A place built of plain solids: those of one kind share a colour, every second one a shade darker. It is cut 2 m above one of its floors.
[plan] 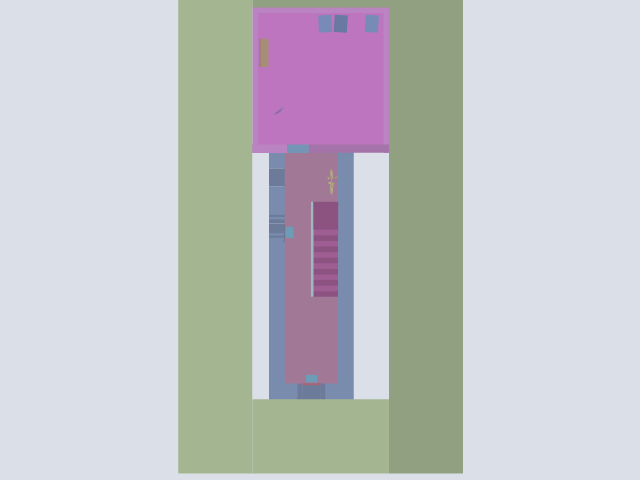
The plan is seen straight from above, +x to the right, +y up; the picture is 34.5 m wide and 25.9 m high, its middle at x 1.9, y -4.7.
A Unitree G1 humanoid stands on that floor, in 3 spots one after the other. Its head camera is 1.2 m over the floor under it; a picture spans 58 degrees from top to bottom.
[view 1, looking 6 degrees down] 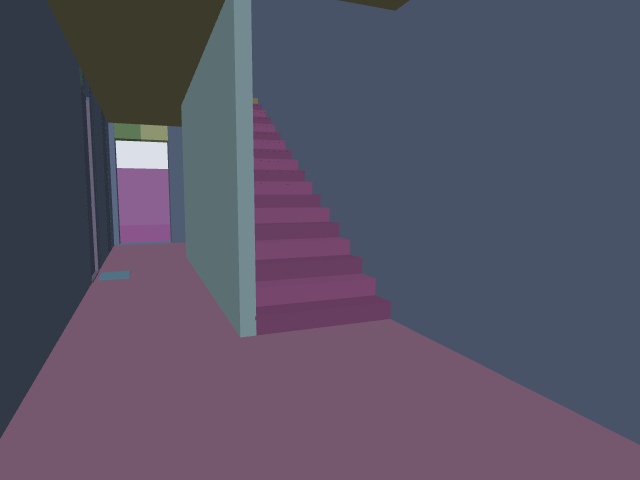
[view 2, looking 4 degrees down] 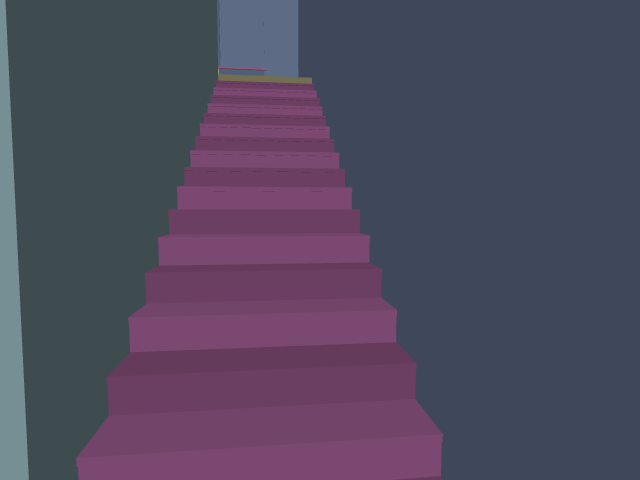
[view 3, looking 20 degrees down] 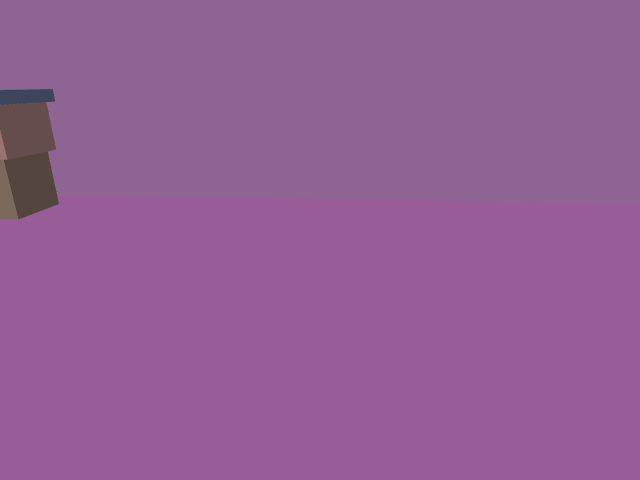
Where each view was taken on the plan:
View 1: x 0.70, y -11.30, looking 68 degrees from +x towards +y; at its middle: flightA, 4.93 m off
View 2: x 2.21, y -9.00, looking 83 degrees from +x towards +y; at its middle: flightA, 2.76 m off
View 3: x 0.70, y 3.65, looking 3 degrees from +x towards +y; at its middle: floor_yard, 3.51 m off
